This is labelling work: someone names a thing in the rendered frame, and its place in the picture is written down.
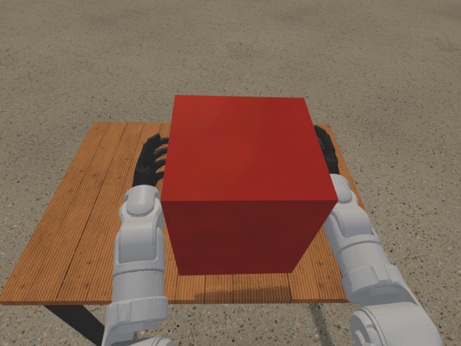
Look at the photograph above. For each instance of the left robot hand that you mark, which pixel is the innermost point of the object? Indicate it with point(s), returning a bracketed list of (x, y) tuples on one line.
[(146, 167)]

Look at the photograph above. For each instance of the carton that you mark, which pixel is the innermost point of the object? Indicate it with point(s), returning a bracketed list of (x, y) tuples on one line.
[(246, 187)]

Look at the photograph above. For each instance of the right robot upper arm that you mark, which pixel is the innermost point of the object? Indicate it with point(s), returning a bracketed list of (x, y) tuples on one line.
[(392, 324)]

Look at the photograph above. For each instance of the left robot forearm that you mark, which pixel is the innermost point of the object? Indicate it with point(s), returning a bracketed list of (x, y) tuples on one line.
[(138, 300)]

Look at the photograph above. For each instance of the table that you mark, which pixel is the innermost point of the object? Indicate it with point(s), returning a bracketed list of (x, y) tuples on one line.
[(68, 261)]

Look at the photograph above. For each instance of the right robot forearm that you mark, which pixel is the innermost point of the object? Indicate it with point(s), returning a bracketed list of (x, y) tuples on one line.
[(368, 277)]

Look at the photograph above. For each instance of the right robot hand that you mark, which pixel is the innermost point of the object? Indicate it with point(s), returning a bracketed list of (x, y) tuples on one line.
[(328, 150)]

